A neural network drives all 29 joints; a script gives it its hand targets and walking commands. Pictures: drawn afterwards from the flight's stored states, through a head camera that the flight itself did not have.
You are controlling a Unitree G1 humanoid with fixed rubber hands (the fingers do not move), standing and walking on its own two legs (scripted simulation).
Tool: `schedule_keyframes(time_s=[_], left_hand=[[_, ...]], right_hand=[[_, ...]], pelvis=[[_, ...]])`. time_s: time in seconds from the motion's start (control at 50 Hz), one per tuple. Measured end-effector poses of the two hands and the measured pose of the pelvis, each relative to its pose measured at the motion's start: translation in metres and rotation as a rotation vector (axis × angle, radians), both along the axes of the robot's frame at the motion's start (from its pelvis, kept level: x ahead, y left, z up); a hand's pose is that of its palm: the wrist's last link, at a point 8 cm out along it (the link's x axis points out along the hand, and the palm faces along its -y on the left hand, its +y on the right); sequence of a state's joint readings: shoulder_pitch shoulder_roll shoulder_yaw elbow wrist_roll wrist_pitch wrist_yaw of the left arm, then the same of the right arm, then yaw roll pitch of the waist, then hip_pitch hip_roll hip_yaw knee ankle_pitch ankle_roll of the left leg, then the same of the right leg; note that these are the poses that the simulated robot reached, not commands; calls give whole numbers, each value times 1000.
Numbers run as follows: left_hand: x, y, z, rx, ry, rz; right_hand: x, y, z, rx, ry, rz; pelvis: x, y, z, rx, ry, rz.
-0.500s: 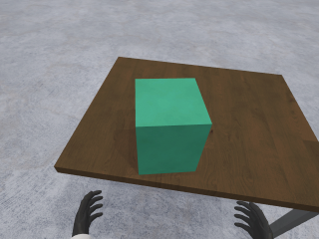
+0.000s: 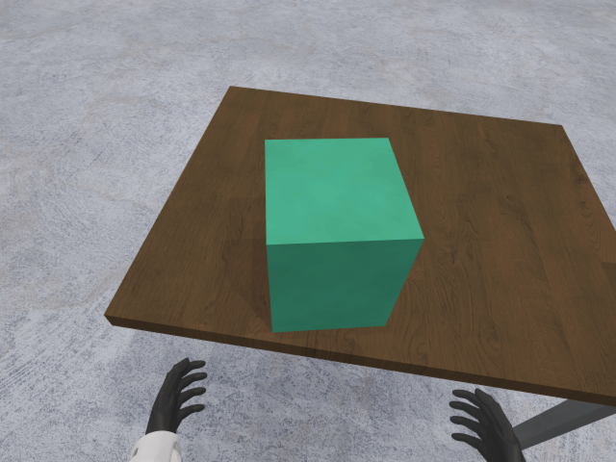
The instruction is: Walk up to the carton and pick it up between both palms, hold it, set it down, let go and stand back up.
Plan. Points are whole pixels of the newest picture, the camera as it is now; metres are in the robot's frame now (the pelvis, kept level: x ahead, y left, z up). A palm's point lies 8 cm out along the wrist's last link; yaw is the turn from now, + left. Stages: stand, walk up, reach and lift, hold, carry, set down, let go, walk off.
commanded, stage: set down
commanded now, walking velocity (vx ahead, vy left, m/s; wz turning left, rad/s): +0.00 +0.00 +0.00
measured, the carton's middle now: (328, 238) +0.46 +0.01 -0.02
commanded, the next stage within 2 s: let go in 0.86 s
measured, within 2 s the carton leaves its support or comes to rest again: neither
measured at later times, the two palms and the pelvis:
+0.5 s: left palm (143, 444) +0.14 +0.22 -0.06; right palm out of the picture +0.16 -0.23 -0.07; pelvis +0.00 +0.01 +0.00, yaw +0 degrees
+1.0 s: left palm (139, 439) +0.15 +0.23 -0.07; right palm out of the picture +0.16 -0.21 -0.09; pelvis +0.01 +0.01 +0.00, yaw +0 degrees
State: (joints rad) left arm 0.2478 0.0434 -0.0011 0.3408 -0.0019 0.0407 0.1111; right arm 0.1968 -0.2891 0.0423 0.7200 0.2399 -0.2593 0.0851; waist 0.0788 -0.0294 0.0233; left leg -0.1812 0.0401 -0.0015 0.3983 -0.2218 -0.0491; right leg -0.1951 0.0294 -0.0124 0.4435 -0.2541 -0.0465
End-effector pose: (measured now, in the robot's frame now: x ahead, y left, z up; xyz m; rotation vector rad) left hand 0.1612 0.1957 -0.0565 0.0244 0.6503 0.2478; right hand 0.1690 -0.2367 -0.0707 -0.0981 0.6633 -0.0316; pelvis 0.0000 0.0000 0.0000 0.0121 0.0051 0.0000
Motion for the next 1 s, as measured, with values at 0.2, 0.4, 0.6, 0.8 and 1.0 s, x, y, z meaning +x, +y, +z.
schedule_keyframes(time_s=[0.2,0.4,0.6,0.8,1.0], left_hand=[[-7,9,-5,-8,16,-1],[-18,21,-5,-3,30,-13],[-23,21,-13,-12,105,-29],[-20,23,-18,-16,160,-50],[-16,34,-18,4,177,-65]], right_hand=[[12,0,6,-25,-55,-13],[-1,2,3,-52,-38,-28],[-14,17,-8,-52,40,9],[-15,21,-15,-83,90,10],[-10,23,-16,-96,96,10]], pelvis=[[9,2,0,-2,9,1],[3,6,1,-5,-23,1],[-3,6,1,-5,-32,1],[0,7,1,-5,-27,2],[6,9,1,-5,-19,3]])
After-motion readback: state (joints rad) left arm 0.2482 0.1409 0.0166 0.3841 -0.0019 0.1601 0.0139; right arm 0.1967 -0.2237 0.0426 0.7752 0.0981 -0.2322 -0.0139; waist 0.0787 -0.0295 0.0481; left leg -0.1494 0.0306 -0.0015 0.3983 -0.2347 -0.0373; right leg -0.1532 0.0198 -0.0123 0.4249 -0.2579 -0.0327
